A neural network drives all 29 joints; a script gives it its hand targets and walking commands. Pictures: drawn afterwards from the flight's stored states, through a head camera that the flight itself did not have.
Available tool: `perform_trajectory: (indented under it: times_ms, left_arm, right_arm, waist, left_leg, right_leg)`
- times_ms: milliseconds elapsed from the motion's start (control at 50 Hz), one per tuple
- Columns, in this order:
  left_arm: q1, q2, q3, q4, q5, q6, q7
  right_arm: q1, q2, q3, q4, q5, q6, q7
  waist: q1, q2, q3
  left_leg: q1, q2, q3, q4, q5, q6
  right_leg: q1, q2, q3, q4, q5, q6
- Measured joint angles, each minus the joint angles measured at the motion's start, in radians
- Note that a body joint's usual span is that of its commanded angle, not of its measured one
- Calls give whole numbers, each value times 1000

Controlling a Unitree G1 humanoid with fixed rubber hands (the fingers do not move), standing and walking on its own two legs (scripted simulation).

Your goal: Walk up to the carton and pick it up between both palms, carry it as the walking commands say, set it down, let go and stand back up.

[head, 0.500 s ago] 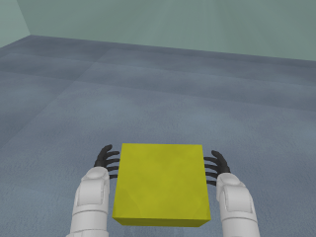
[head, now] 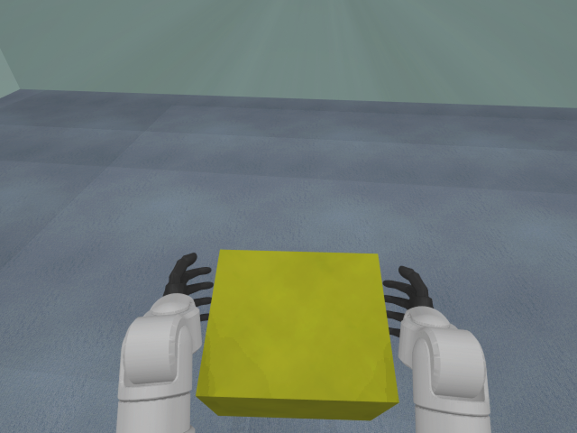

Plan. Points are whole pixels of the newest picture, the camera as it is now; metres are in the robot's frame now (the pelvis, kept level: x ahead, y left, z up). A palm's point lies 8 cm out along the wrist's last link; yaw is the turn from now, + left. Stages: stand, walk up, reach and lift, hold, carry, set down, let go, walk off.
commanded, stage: carry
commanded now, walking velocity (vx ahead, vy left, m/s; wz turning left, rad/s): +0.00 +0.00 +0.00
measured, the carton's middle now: (296, 336) +0.29 -0.01 +0.02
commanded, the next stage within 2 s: none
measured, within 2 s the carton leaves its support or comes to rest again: neither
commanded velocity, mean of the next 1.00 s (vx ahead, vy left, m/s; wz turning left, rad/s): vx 0.00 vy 0.00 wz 0.00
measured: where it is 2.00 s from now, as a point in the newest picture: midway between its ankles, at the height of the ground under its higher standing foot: outside the picture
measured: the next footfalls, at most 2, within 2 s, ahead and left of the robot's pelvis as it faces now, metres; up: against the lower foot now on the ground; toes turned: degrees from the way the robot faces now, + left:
none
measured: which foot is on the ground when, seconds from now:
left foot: down 0.00-1.00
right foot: down 0.00-1.00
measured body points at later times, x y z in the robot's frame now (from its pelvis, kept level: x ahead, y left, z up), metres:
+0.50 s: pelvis -0.01 +0.02 +0.00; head -0.05 +0.01 +0.45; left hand +0.27 +0.18 +0.11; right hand +0.27 -0.13 +0.09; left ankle +0.04 +0.16 -0.73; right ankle +0.06 -0.10 -0.73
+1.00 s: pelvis +0.01 +0.01 +0.00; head -0.03 +0.00 +0.45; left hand +0.28 +0.17 +0.10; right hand +0.28 -0.13 +0.09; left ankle +0.04 +0.16 -0.73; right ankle +0.06 -0.10 -0.73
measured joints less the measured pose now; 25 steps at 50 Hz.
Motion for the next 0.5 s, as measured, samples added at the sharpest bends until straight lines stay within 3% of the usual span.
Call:
perform_trajectory:
  times_ms: [280, 500]
  left_arm:
    - [19, 4, -11, -51, -8, 95, 18]
    - [18, 4, -18, -55, -7, 86, 13]
  right_arm:
    - [8, -1, 16, -29, -3, 87, -3]
    - [19, -3, 15, -42, -5, 76, 3]
  waist:
    - [44, -13, -6]
    - [42, -3, 5]
  left_leg:
    - [-13, -24, 5, 5, 11, 21]
    - [-15, -30, 5, 4, 9, 27]
  right_leg:
    - [-4, -25, 5, -7, 15, 25]
    - [-3, -31, 5, -13, 16, 31]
